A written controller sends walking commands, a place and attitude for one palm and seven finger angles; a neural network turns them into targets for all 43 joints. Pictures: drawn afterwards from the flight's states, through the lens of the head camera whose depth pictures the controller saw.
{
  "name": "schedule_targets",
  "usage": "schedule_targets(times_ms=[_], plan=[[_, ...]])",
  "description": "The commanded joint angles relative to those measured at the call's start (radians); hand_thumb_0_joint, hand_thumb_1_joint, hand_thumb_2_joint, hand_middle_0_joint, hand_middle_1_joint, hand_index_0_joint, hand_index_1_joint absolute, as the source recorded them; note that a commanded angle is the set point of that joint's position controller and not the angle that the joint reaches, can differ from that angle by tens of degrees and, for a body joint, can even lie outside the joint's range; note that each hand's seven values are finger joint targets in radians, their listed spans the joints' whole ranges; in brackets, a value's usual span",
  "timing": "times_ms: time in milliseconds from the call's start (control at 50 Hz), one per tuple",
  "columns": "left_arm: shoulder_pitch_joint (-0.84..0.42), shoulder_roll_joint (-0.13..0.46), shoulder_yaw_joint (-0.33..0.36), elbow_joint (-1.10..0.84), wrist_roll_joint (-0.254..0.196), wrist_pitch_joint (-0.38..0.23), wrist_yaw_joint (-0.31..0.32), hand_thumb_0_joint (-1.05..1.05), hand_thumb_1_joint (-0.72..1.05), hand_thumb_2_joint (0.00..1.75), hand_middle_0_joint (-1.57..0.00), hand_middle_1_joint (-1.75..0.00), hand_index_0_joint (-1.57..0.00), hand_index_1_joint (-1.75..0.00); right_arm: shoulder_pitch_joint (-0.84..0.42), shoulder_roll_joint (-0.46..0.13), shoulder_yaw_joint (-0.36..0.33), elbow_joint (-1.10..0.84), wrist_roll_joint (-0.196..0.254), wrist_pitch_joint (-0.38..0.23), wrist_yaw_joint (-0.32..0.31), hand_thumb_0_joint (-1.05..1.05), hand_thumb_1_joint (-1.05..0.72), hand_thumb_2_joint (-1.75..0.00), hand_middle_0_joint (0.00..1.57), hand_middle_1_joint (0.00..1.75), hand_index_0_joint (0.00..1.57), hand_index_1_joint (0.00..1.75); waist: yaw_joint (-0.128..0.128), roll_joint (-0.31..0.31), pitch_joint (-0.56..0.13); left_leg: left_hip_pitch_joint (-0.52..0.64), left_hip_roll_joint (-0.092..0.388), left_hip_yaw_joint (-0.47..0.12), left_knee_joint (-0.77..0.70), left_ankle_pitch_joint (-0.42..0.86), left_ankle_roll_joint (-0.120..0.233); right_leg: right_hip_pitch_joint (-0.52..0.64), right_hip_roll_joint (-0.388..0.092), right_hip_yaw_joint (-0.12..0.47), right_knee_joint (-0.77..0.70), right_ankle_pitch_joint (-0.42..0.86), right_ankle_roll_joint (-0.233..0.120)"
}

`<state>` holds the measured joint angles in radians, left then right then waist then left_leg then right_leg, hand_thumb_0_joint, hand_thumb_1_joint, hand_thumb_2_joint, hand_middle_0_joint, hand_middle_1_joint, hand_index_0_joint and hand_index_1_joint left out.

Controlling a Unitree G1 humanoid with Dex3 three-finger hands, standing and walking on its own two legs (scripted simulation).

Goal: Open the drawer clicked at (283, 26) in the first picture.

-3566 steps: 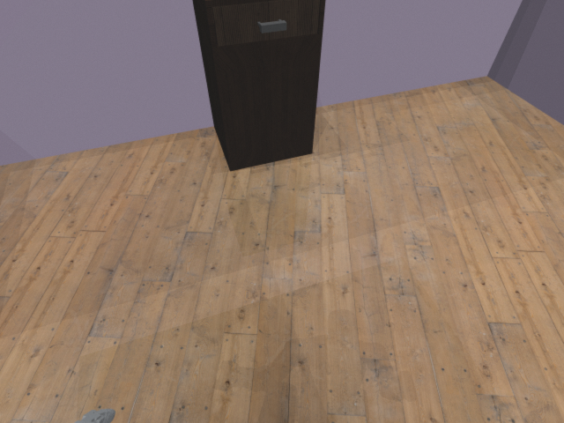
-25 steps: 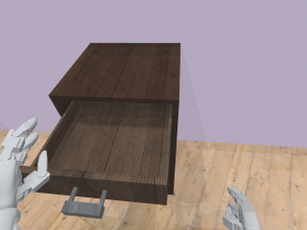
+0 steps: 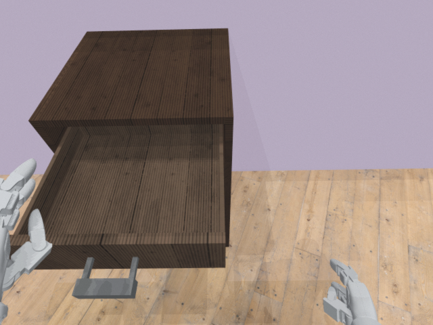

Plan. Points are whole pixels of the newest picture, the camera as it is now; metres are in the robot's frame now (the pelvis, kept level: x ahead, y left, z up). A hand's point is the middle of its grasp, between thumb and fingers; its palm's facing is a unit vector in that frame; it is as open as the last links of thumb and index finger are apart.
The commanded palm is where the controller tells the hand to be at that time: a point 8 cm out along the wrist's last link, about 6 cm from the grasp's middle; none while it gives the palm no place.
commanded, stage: step back with the hand held close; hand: left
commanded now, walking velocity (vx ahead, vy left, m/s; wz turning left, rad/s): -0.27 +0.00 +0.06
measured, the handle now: (109, 275) +0.21 +0.22 -0.04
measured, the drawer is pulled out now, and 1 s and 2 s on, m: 0.29 0.29 0.29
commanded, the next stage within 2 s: stop stepping back and stand still in 0.88 s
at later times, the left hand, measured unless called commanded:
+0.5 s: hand (1, 318) +0.11 +0.24 +0.15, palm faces +0.44 -0.80 -0.41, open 7.4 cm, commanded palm +0.05 +0.29 +0.17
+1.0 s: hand out of the picture +0.02 +0.20 +0.15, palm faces +0.31 -0.81 -0.49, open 7.4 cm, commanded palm -0.05 +0.25 +0.17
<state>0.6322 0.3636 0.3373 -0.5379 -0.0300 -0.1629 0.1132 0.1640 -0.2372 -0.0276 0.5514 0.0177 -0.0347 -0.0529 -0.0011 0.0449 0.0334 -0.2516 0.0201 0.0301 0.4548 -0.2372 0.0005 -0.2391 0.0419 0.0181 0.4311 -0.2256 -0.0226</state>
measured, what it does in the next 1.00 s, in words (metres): walks backwards: right foot, then left foot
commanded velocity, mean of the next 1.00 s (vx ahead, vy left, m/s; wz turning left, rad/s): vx -0.32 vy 0.00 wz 0.04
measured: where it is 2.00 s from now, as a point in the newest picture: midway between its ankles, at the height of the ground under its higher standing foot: outside the picture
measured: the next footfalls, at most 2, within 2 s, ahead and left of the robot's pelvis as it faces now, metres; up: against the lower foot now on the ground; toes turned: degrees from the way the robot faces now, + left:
right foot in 0.70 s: -0.07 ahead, -0.12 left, +0.00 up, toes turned -2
left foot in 1.00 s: -0.13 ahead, +0.10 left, +0.00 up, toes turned +2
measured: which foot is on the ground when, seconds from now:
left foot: down 0.00-0.76, up 0.78-0.98, down 1.00-1.00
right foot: down 0.00-0.52, up 0.54-0.68, down 0.70-1.00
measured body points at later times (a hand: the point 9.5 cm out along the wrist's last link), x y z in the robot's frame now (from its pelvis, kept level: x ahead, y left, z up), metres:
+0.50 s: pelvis -0.07 +0.00 -0.02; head -0.05 +0.00 +0.43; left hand +0.08 +0.28 +0.18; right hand +0.10 -0.22 -0.10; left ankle -0.04 +0.11 -0.74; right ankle +0.00 -0.10 -0.74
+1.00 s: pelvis -0.17 -0.03 -0.01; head -0.14 -0.02 +0.44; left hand +0.00 +0.24 +0.18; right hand +0.00 -0.28 -0.09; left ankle -0.17 +0.10 -0.75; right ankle -0.11 -0.12 -0.74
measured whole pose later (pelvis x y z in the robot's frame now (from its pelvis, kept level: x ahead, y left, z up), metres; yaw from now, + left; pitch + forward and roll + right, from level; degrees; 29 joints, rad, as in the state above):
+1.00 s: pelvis -0.17 -0.03 -0.01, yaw +2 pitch +3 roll +0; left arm 0.67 0.41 0.37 -0.64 -0.03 -0.21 0.16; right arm 0.19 -0.22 -0.02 0.58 -0.01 -0.07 -0.07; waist -0.04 -0.02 0.02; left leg -0.31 0.02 -0.01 0.52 -0.26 0.00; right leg -0.40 0.02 -0.08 0.52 -0.17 -0.04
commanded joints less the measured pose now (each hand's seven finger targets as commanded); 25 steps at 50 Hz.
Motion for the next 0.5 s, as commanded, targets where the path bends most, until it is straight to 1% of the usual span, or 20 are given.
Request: schedule_targets(times_ms=[0, 60, 100, 140, 160, 200, 220, 240, 260, 280, 300, 320, 340, 360, 380, 400, 420, 440, 460, 480], plan=[[0.072, 0.189, 0.168, -0.257, -0.005, -0.062, 0.044, 0.00, 0.90, 0.90, -0.20, -0.30, -0.20, -0.30, -0.092, -0.083, -0.040, -0.183, 0.004, -0.044, -0.011, 0.00, -0.90, -0.90, 0.20, 0.30, 0.20, 0.30, 0.007, -0.013, -0.236, 0.074, 0.082, -0.047, -0.001, 0.394, 0.027, 0.088, -0.109, 0.029, 0.032, 0.415, 0.022], [0.092, 0.198, 0.177, -0.293, -0.005, -0.061, 0.056, 0.00, 0.90, 0.90, -0.20, -0.30, -0.20, -0.30, -0.087, -0.084, -0.042, -0.185, -0.001, -0.051, -0.015, 0.00, -0.90, -0.90, 0.20, 0.30, 0.20, 0.30, 0.006, 0.030, -0.234, 0.032, 0.095, -0.069, -0.009, 0.377, 0.027, 0.080, -0.095, 0.017, 0.056, 0.348, 0.018], [0.109, 0.175, 0.164, -0.295, -0.005, -0.062, 0.065, 0.00, 0.90, 0.90, -0.20, -0.30, -0.20, -0.30, -0.077, -0.081, -0.038, -0.190, -0.008, -0.060, -0.018, 0.00, -0.90, -0.90, 0.20, 0.30, 0.20, 0.30, 0.002, 0.046, -0.209, -0.035, 0.117, -0.095, -0.035, 0.332, 0.035, 0.080, -0.079, -0.002, 0.089, 0.262, 0.023], [0.117, 0.164, 0.160, -0.302, 0.000, -0.065, 0.080, 0.00, 0.90, 0.90, -0.20, -0.30, -0.20, -0.30, -0.062, -0.083, -0.037, -0.189, -0.023, -0.077, -0.026, 0.00, -0.90, -0.90, 0.20, 0.30, 0.20, 0.30, -0.001, 0.089, -0.198, -0.104, 0.145, -0.127, -0.056, 0.323, 0.043, 0.087, -0.055, -0.021, 0.149, 0.140, 0.025], [0.115, 0.171, 0.163, -0.305, 0.001, -0.061, 0.088, 0.00, 0.90, 0.90, -0.20, -0.30, -0.20, -0.30, -0.057, -0.082, -0.037, -0.173, -0.029, -0.087, -0.030, 0.00, -0.90, -0.90, 0.20, 0.30, 0.20, 0.30, 0.001, 0.110, -0.189, -0.108, 0.159, -0.135, -0.068, 0.314, 0.047, 0.067, -0.049, -0.023, 0.164, 0.063, 0.022], [0.096, 0.148, 0.146, -0.315, 0.001, -0.067, 0.093, 0.00, 0.90, 0.90, -0.20, -0.30, -0.20, -0.30, -0.043, -0.084, -0.031, -0.169, -0.040, -0.108, -0.032, 0.00, -0.90, -0.90, 0.20, 0.30, 0.20, 0.30, -0.003, 0.154, -0.169, -0.188, 0.195, -0.153, -0.085, 0.231, 0.066, 0.065, -0.040, -0.034, 0.229, -0.075, 0.027], [0.085, 0.143, 0.144, -0.310, -0.001, -0.066, 0.096, 0.00, 0.90, 0.90, -0.20, -0.30, -0.20, -0.30, -0.037, -0.085, -0.029, -0.160, -0.043, -0.118, -0.035, 0.00, -0.90, -0.90, 0.20, 0.30, 0.20, 0.30, -0.006, 0.154, -0.151, -0.232, 0.206, -0.161, -0.087, 0.166, 0.075, 0.069, -0.039, -0.031, 0.246, -0.110, 0.028], [0.074, 0.136, 0.139, -0.307, -0.003, -0.065, 0.097, 0.00, 0.90, 0.90, -0.20, -0.30, -0.20, -0.30, -0.026, -0.087, -0.026, -0.152, -0.043, -0.126, -0.035, 0.00, -0.90, -0.90, 0.20, 0.30, 0.20, 0.30, -0.008, 0.136, -0.144, -0.250, 0.206, -0.167, -0.071, 0.117, 0.078, 0.069, -0.041, -0.027, 0.236, -0.117, 0.027], [0.049, 0.153, 0.144, -0.324, 0.000, -0.064, 0.104, 0.00, 0.90, 0.90, -0.20, -0.30, -0.20, -0.30, -0.019, -0.090, -0.027, -0.143, -0.044, -0.132, -0.041, 0.00, -0.90, -0.90, 0.20, 0.30, 0.20, 0.30, -0.012, 0.113, -0.135, -0.245, 0.199, -0.161, -0.050, 0.082, 0.073, 0.056, -0.050, -0.010, 0.204, -0.089, 0.019], [0.042, 0.134, 0.130, -0.309, -0.003, -0.063, 0.103, 0.00, 0.90, 0.90, -0.20, -0.30, -0.20, -0.30, -0.015, -0.093, -0.025, -0.139, -0.043, -0.135, -0.043, 0.00, -0.90, -0.90, 0.20, 0.30, 0.20, 0.30, -0.015, 0.080, -0.130, -0.262, 0.175, -0.155, -0.011, 0.006, 0.064, 0.049, -0.065, 0.014, 0.168, -0.053, 0.012], [0.021, 0.124, 0.119, -0.301, -0.001, -0.059, 0.101, 0.00, 0.90, 0.90, -0.20, -0.30, -0.20, -0.30, -0.012, -0.095, -0.025, -0.142, -0.043, -0.136, -0.041, 0.00, -0.90, -0.90, 0.20, 0.30, 0.20, 0.30, -0.019, 0.025, -0.111, -0.278, 0.129, -0.140, 0.036, -0.114, 0.047, 0.014, -0.093, 0.071, 0.111, -0.020, -0.008], [-0.003, 0.135, 0.125, -0.292, 0.003, -0.059, 0.103, 0.00, 0.90, 0.90, -0.20, -0.30, -0.20, -0.30, -0.006, -0.093, -0.027, -0.145, -0.043, -0.134, -0.040, 0.00, -0.90, -0.90, 0.20, 0.30, 0.20, 0.30, -0.026, -0.062, -0.092, -0.271, 0.068, -0.115, 0.105, -0.284, 0.029, -0.070, -0.146, 0.166, 0.006, -0.102, -0.034], [-0.018, 0.134, 0.118, -0.278, 0.008, -0.059, 0.106, 0.00, 0.90, 0.90, -0.20, -0.30, -0.20, -0.30, 0.011, -0.092, -0.033, -0.139, -0.043, -0.131, -0.038, 0.00, -0.90, -0.90, 0.20, 0.30, 0.20, 0.30, -0.033, -0.159, -0.073, -0.190, 0.003, -0.090, 0.232, -0.320, 0.007, -0.192, -0.216, 0.285, -0.118, -0.207, -0.077], [-0.048, 0.161, 0.128, -0.302, 0.011, -0.061, 0.113, 0.00, 0.90, 0.90, -0.20, -0.30, -0.20, -0.30, 0.022, -0.105, -0.043, -0.113, -0.043, -0.124, -0.039, 0.00, -0.90, -0.90, 0.20, 0.30, 0.20, 0.30, -0.040, -0.200, -0.083, -0.069, -0.038, -0.056, 0.391, -0.275, -0.013, -0.298, -0.303, 0.385, -0.204, -0.230, -0.132], [-0.059, 0.143, 0.104, -0.293, 0.016, -0.059, 0.112, 0.00, 0.90, 0.90, -0.20, -0.30, -0.20, -0.30, 0.020, -0.082, -0.027, -0.105, -0.052, -0.116, -0.030, 0.00, -0.90, -0.90, 0.20, 0.30, 0.20, 0.30, -0.043, -0.243, -0.114, -0.043, -0.034, -0.074, 0.436, -0.230, -0.002, -0.254, -0.342, 0.332, -0.194, -0.136, -0.144], [-0.074, 0.158, 0.121, -0.290, 0.015, -0.060, 0.102, 0.00, 0.90, 0.90, -0.20, -0.30, -0.20, -0.30, -0.011, -0.075, -0.016, -0.109, -0.042, -0.124, -0.022, 0.00, -0.90, -0.90, 0.20, 0.30, 0.20, 0.30, -0.037, -0.226, -0.121, -0.029, -0.018, -0.066, 0.362, -0.203, 0.007, -0.213, -0.324, 0.277, -0.147, -0.012, -0.130], [-0.055, 0.172, 0.144, -0.265, 0.009, -0.065, 0.091, 0.00, 0.90, 0.90, -0.20, -0.30, -0.20, -0.30, -0.019, -0.063, -0.007, -0.110, -0.031, -0.127, -0.017, 0.00, -0.90, -0.90, 0.20, 0.30, 0.20, 0.30, -0.032, -0.191, -0.124, -0.030, -0.010, -0.047, 0.214, -0.166, 0.010, -0.148, -0.284, 0.201, -0.094, 0.051, -0.098], [-0.048, 0.173, 0.145, -0.262, 0.004, -0.068, 0.083, 0.00, 0.90, 0.90, -0.20, -0.30, -0.20, -0.30, -0.018, -0.065, -0.001, -0.111, -0.024, -0.124, -0.015, 0.00, -0.90, -0.90, 0.20, 0.30, 0.20, 0.30, -0.030, -0.144, -0.107, -0.025, -0.004, -0.040, 0.051, -0.099, 0.013, -0.121, -0.233, 0.146, -0.035, 0.045, -0.058], [-0.043, 0.185, 0.158, -0.265, 0.005, -0.070, 0.079, 0.00, 0.90, 0.90, -0.20, -0.30, -0.20, -0.30, -0.041, -0.083, -0.018, -0.115, -0.026, -0.127, -0.020, 0.00, -0.90, -0.90, 0.20, 0.30, 0.20, 0.30, -0.019, -0.047, -0.075, -0.036, 0.072, -0.120, -0.065, -0.041, 0.039, -0.137, -0.160, 0.113, 0.041, 0.017, -0.015], [-0.034, 0.170, 0.147, -0.297, 0.008, -0.083, 0.077, 0.00, 0.90, 0.90, -0.20, -0.30, -0.20, -0.30, -0.047, -0.101, -0.019, -0.131, -0.024, -0.127, -0.016, 0.00, -0.90, -0.90, 0.20, 0.30, 0.20, 0.30, -0.003, 0.089, -0.090, -0.099, 0.186, -0.241, -0.112, 0.068, 0.084, -0.088, -0.077, 0.037, 0.148, 0.005, 0.032]])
